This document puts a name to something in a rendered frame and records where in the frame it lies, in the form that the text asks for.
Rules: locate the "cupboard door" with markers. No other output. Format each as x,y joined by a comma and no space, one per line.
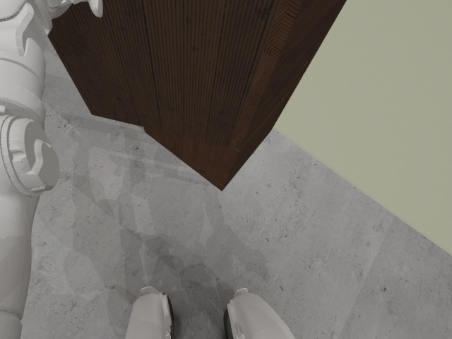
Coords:
184,67

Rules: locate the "left robot hand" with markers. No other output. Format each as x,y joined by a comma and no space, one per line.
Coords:
56,8

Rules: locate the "robot left thigh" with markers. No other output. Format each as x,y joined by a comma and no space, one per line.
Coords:
150,317

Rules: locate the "right robot shin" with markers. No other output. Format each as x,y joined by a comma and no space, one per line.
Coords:
237,293

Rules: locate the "robot left upper arm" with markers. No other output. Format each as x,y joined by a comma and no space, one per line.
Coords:
28,167

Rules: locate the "left robot forearm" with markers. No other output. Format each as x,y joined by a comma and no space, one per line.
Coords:
24,29

